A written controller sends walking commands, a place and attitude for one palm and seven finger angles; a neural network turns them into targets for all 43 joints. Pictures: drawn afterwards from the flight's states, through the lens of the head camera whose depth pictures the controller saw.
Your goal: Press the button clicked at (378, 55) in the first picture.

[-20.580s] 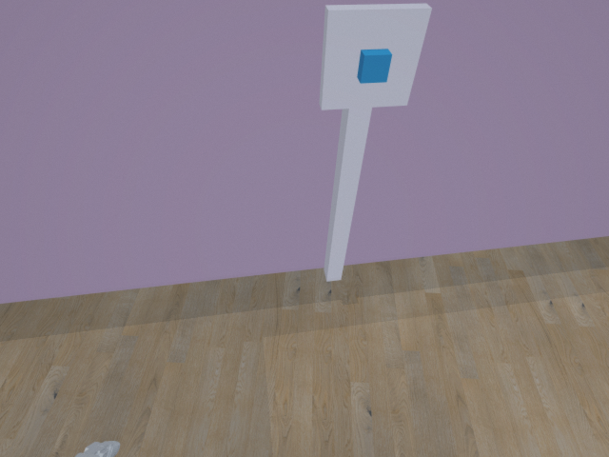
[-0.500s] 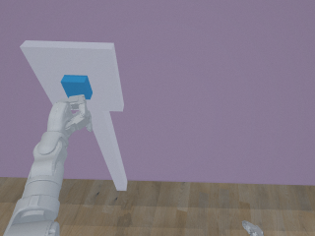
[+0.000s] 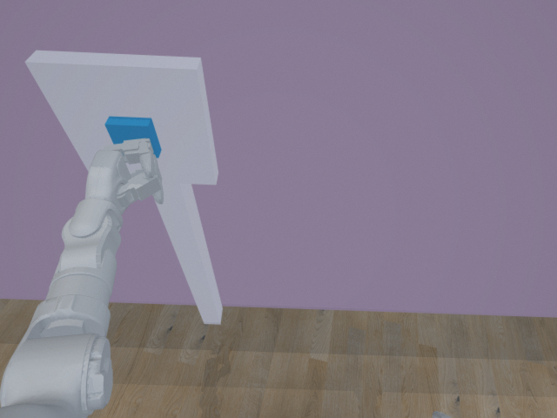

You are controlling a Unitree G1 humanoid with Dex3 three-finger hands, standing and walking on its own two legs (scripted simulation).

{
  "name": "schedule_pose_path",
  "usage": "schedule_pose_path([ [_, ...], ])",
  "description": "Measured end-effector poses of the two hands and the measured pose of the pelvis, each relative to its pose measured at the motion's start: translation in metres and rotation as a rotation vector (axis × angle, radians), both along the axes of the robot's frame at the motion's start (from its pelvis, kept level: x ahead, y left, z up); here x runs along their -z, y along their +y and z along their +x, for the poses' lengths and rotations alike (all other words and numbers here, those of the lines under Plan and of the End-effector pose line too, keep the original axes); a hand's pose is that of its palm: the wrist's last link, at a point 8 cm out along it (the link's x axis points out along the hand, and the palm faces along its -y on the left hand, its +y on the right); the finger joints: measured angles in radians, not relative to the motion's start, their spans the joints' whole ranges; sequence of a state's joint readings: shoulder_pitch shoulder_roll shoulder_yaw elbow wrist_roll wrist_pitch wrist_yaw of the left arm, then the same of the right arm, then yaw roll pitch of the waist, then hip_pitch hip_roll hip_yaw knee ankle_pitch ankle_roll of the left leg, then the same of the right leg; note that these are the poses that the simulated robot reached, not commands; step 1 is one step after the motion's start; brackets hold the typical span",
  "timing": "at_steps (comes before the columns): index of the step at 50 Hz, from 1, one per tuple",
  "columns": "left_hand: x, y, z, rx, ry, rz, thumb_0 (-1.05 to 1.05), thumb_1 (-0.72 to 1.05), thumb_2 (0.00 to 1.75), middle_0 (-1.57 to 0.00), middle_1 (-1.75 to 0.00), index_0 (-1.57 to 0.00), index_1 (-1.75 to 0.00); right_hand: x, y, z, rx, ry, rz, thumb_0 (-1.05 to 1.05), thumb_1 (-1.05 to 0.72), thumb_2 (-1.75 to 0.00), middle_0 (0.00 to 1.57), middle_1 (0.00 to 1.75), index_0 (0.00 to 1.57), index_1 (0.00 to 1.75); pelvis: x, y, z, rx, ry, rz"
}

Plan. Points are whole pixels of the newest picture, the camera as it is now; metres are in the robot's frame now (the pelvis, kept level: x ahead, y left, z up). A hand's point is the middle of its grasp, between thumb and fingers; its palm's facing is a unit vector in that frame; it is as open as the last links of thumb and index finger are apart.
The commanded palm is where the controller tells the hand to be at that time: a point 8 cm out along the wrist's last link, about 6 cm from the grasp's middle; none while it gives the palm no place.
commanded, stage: press the button with the knuckle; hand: left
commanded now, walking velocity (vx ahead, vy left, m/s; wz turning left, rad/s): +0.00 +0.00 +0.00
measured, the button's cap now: (136, 134) +0.49 +0.22 +0.14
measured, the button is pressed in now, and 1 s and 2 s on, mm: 9 10 0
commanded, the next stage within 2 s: hold the button down briefly in 0.28 s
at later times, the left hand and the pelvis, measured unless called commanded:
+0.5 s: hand (154, 176) +0.43 +0.19 +0.11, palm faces -0.01 -1.00 -0.02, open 2.9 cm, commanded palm +0.44 +0.23 +0.11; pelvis -0.03 +0.00 -0.01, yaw +1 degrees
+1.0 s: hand (153, 178) +0.43 +0.19 +0.11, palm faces -0.01 -1.00 -0.01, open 2.8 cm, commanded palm +0.41 +0.23 +0.11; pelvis -0.03 +0.00 -0.01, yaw +0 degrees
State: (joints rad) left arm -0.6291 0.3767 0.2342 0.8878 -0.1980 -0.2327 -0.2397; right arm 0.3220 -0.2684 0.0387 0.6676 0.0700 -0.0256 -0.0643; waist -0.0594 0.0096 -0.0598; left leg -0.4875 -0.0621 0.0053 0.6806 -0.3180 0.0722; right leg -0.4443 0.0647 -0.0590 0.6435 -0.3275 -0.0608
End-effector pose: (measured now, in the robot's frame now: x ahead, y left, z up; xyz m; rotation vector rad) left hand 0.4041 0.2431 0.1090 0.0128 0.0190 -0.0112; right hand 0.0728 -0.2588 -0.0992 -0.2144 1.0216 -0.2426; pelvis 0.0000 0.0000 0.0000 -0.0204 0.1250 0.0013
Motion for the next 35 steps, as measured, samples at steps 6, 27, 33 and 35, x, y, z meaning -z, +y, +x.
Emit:
schedule_pose_path([
  [6, 0.000, 0.001, 0.004, 0.001, 0.001, 0.003, -0.02, 0.79, 0.94, -1.30, -1.50, -1.34, -1.50, 0.004, 0.000, -0.010, -0.006, 0.020, -0.001, 0.01, -0.90, -0.89, 0.20, 0.30, 0.20, 0.30, 0.002, 0.000, -0.005, -0.007, 0.011, -0.001],
  [27, 0.000, 0.003, 0.008, 0.004, 0.003, 0.010, -0.02, 0.73, 0.98, -1.30, -1.50, -1.40, -1.50, 0.009, -0.008, -0.061, 0.014, 0.075, -0.029, 0.01, -0.90, -0.89, 0.20, 0.30, 0.20, 0.30, 0.010, -0.001, -0.027, -0.012, 0.037, -0.010],
  [33, 0.001, 0.004, 0.008, 0.014, 0.007, 0.005, -0.03, 0.72, 0.98, -1.30, -1.50, -1.40, -1.50, 0.009, -0.009, -0.067, 0.021, 0.073, -0.035, 0.01, -0.90, -0.89, 0.20, 0.30, 0.20, 0.30, 0.012, -0.002, -0.030, -0.008, 0.042, -0.013],
  [35, 0.001, 0.005, 0.009, 0.018, 0.008, 0.003, -0.03, 0.72, 0.98, -1.30, -1.50, -1.41, -1.50, 0.008, -0.009, -0.068, 0.025, 0.069, -0.038, 0.01, -0.90, -0.89, 0.20, 0.30, 0.20, 0.30, 0.012, -0.002, -0.031, -0.007, 0.044, -0.014],
])
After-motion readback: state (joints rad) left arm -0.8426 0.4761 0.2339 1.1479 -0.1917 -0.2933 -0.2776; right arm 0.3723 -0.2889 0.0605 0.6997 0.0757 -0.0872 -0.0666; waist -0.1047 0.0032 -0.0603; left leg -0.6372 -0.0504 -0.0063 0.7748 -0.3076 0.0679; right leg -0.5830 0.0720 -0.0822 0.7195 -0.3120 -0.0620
